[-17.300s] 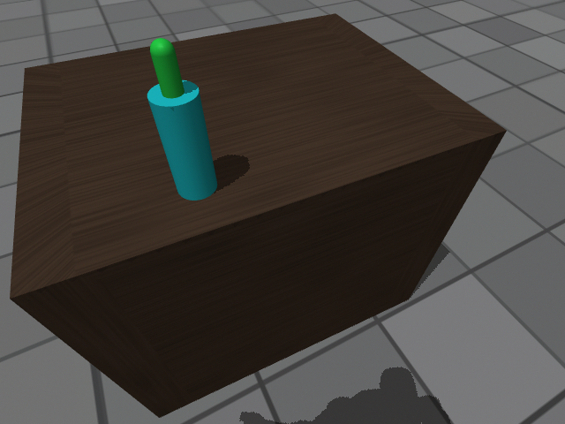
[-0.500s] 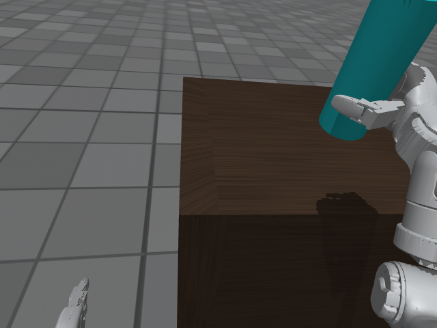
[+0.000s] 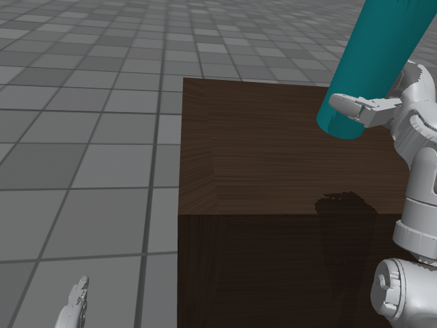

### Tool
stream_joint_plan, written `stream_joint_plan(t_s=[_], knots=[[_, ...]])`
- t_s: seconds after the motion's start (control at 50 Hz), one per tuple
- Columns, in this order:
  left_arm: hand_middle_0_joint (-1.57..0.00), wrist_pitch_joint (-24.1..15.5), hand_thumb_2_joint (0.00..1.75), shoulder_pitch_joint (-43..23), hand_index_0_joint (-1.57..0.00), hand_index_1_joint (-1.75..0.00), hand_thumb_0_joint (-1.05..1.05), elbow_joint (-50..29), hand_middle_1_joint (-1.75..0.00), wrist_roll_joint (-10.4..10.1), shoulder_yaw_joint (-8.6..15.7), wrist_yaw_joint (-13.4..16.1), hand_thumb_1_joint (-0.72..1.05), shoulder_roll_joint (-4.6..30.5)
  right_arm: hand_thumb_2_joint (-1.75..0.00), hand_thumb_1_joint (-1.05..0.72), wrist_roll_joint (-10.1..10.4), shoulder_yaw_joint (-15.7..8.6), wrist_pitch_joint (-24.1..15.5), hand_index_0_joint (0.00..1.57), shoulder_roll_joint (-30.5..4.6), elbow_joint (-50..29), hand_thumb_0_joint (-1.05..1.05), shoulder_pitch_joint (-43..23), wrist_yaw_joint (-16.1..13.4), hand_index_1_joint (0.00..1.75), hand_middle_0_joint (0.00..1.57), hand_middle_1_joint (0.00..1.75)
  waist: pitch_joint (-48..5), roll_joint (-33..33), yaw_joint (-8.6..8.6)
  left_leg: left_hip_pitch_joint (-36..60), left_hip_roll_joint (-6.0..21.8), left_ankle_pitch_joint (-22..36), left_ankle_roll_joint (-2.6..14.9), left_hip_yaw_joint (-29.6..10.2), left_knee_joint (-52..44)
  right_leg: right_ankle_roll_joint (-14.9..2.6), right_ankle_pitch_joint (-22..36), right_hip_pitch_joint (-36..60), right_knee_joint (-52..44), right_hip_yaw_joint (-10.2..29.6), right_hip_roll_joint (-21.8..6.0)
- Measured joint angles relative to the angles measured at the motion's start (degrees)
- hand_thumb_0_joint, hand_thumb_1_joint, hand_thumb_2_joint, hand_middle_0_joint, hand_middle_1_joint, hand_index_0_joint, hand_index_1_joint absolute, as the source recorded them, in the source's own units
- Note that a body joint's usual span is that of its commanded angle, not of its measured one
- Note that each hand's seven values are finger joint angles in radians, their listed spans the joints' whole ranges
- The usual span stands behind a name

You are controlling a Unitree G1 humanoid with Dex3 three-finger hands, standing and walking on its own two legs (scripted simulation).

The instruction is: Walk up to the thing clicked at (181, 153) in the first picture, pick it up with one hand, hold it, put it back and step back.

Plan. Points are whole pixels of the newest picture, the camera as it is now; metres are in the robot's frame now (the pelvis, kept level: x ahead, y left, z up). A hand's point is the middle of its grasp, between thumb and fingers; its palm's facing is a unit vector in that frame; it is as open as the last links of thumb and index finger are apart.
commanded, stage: hold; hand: right
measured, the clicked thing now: (382, 40) +0.33 -0.16 +0.41
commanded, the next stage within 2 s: crouch in 1.04 s
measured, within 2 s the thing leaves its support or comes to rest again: neither
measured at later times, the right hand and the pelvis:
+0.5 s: hand (355, 96) +0.35 -0.17 +0.33, palm faces +0.12 +0.99 -0.01, open 10.4 cm; pelvis +0.00 +0.00 +0.00, yaw +0 degrees
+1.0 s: hand (354, 98) +0.34 -0.16 +0.33, palm faces +0.12 +0.99 -0.01, open 10.4 cm; pelvis +0.00 +0.00 +0.00, yaw +0 degrees
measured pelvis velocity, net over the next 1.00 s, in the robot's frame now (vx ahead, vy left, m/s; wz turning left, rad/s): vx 0.00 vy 0.00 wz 0.00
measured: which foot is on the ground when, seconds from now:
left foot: down 0.00-1.00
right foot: down 0.00-1.00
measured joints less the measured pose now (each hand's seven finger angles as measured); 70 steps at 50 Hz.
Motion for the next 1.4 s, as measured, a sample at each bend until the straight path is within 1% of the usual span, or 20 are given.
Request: stream_joint_plan(t_s=[0.16, 0.24, 0.32, 0.52, 0.64, 0.74, 0.88, 0.98, 1.12, 1.2, 1.3, 1.4], knots=[[-0.05, 0.2, 0.04, -0.6, -0.05, -0.05, -0.01, -0.5, -0.05, 0.0, 0.3, -0.2, -0.52, -0.1, -1.08, 0.49, 0.9, -0.5, 0.6, 0.73, 0.2, -0.6, -0.01, 1.9, 0.4, 1.09, 0.69, 1.06, -0.7, -0.4, 0.17, 0.4, 0.1, -0.2, -0.16, 0.0, -0.2, -0.17, -0.3, 0.3, 0.0, 0.0, 0.1], [-0.05, 0.0, 0.04, -0.3, -0.05, -0.05, -0.01, -0.2, -0.05, 0.0, 0.6, -0.3, -0.52, -0.3, -1.08, 0.49, 0.6, -0.8, 0.6, 0.73, 0.2, -1.1, -0.01, 2.3, 0.1, 1.09, 0.69, 1.06, -0.6, -0.3, -0.02, 0.4, 0.1, -0.3, -0.17, 0.1, -0.1, -0.17, -0.4, 0.3, 0.1, 0.0, 0.1], [-0.05, 0.1, 0.04, 0.0, -0.05, -0.05, -0.01, 0.1, -0.05, 0.0, 0.5, -0.3, -0.53, -0.3, -1.08, 0.49, 0.2, -0.2, 0.3, 0.73, 0.3, -1.8, -0.01, 2.0, 0.0, 1.09, 0.69, 1.06, -0.1, 0.1, -0.25, 0.4, 0.1, -0.3, -0.12, 0.1, 0.0, -0.12, -0.4, 0.2, 0.2, 0.1, 0.1], [-0.05, 0.1, 0.04, -0.7, -0.06, -0.05, -0.01, 0.0, -0.05, 0.1, 0.9, -0.1, -0.52, -0.2, -1.08, 0.49, 0.4, -0.2, 0.1, 0.73, 0.6, 0.4, -0.01, 1.5, 0.2, 1.09, 0.68, 1.06, -0.1, -0.2, 0.22, 0.4, 0.1, 0.0, -0.18, 0.0, -0.4, -0.17, -0.2, 0.2, -0.1, -0.1, 0.1], [-0.05, -0.2, 0.04, -0.2, -0.06, -0.05, -0.01, -0.2, -0.05, 0.1, 0.9, -0.2, -0.52, -0.4, -1.08, 0.49, 0.1, -0.1, -0.8, 0.73, 0.9, -0.4, -0.01, 1.7, -0.1, 1.09, 0.68, 1.06, -0.2, -0.1, 0.06, 0.3, 0.0, 0.0, -0.10, -0.1, -0.3, -0.10, -0.2, 0.3, -0.1, -0.1, 0.0], [-0.05, 0.4, 0.04, 0.0, -0.06, -0.05, -0.01, 0.0, -0.05, 0.1, 0.8, -0.4, -0.52, -0.3, -1.08, 0.49, 0.0, 0.2, -0.7, 0.73, 0.7, -0.4, -0.01, 1.4, -0.1, 1.09, 0.68, 1.06, -0.2, -0.2, 0.03, 0.5, 0.0, 0.0, -0.01, 0.0, -0.3, -0.01, -0.1, 0.5, -0.2, 0.0, -0.1], [-0.05, 0.5, 0.04, -0.6, -0.05, -0.05, -0.01, 0.3, -0.05, 0.0, 1.1, -0.3, -0.52, 0.3, -1.08, 0.49, 0.4, 0.4, -0.1, 0.73, 0.7, -0.4, -0.01, 1.5, 0.4, 1.09, 0.68, 1.06, 0.0, -0.4, 0.09, 0.7, 0.0, 0.2, 0.03, 0.1, -0.4, 0.01, 0.2, 0.7, -0.4, 0.1, 0.0], [-0.05, 0.2, 0.04, -1.0, -0.05, -0.05, -0.01, 0.3, -0.05, 0.0, 0.5, -0.4, -0.52, -0.1, -1.08, 0.49, 0.7, -0.1, 0.0, 0.73, 0.5, 0.1, -0.01, 1.7, 0.4, 1.09, 0.69, 1.06, 0.2, -0.2, 0.21, 0.3, -0.1, 0.2, 0.11, 0.1, -0.2, 0.08, 0.4, 0.5, -0.6, 0.1, -0.1], [-0.05, -0.2, 0.04, -0.1, -0.05, -0.05, -0.01, -0.6, -0.05, 0.1, 1.1, -0.3, -0.52, -0.3, -1.08, 0.49, 0.1, -0.8, -0.8, 0.73, 0.0, -0.3, -0.01, 1.8, -0.1, 1.09, 0.69, 1.06, -0.1, -0.1, 0.18, 0.1, -0.1, 0.1, 0.20, 0.1, 0.0, 0.17, 0.4, 0.2, -0.4, 0.1, -0.1], [-0.05, -0.2, 0.04, 0.2, -0.05, -0.05, -0.01, -0.7, -0.05, -0.2, 1.0, -0.2, -0.52, 0.0, -1.09, 0.49, -0.1, -0.3, -1.2, 0.73, 0.0, -0.6, -0.01, 1.5, 0.2, 1.09, 0.69, 1.06, -0.2, 0.0, -0.01, 0.5, -0.1, 0.1, 0.19, 0.2, -0.1, 0.18, 0.2, 0.5, -0.4, 0.2, -0.1], [-0.05, -0.2, 0.04, -1.1, -0.05, -0.05, -0.01, 0.1, -0.05, -0.1, 0.6, -0.5, -0.52, -0.4, -1.09, 0.50, 0.3, 0.3, -0.7, 0.74, 0.1, 1.5, -0.01, 1.3, 1.1, 1.08, 0.69, 1.06, -0.1, -0.1, 0.28, 0.6, -0.2, 0.3, 0.17, 0.2, -0.3, 0.17, 0.4, 0.6, -0.5, 0.2, -0.2], [-0.05, -0.6, 0.04, -1.5, -0.05, -0.05, -0.01, -0.4, -0.05, 0.2, -0.6, -0.8, -0.52, -1.3, -1.09, 0.50, 0.0, -0.1, -1.6, 0.74, 0.4, 6.1, -0.01, 1.5, 0.9, 1.08, 0.70, 1.05, 0.4, -0.1, 0.82, 0.0, -0.1, 0.6, 0.11, 0.2, -0.2, 0.08, 0.9, 0.1, -0.7, 0.2, -0.1]])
